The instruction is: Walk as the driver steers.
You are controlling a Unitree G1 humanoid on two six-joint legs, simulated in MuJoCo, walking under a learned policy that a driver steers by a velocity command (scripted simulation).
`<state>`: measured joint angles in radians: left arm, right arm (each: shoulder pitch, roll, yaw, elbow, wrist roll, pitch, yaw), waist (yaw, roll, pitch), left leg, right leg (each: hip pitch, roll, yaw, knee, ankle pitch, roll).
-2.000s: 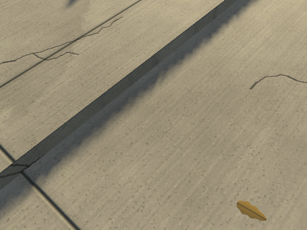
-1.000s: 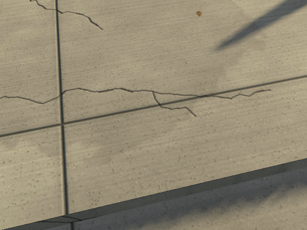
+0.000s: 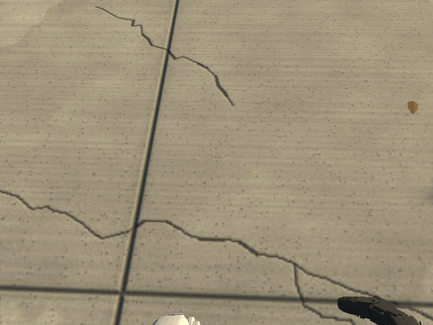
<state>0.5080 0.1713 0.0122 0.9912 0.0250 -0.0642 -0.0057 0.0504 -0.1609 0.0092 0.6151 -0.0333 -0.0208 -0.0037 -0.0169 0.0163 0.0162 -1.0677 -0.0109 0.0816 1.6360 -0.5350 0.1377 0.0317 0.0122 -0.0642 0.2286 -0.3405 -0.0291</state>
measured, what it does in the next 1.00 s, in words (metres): climbs, turning right: left foot 0.10 m higher, then right foot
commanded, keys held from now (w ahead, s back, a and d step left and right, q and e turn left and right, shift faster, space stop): w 0.06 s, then w+e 0.92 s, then no key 0.02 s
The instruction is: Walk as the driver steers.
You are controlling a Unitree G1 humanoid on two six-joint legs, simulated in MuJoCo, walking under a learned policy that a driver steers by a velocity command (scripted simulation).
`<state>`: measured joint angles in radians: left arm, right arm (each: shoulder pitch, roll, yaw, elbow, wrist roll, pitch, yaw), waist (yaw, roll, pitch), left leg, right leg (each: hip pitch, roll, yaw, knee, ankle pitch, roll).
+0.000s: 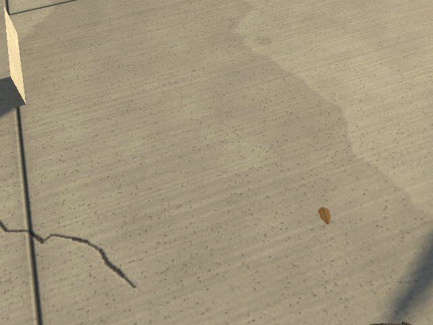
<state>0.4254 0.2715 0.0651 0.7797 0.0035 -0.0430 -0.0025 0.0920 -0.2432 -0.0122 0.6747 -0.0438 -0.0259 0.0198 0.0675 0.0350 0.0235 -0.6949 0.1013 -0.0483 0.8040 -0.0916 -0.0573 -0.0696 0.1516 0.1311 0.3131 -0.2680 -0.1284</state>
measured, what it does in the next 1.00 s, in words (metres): walks ahead: left foot, then right foot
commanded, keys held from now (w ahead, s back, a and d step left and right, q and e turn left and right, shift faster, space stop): no key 1.00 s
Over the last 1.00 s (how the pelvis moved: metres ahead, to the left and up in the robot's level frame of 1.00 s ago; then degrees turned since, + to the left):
0.57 -0.09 0.10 -28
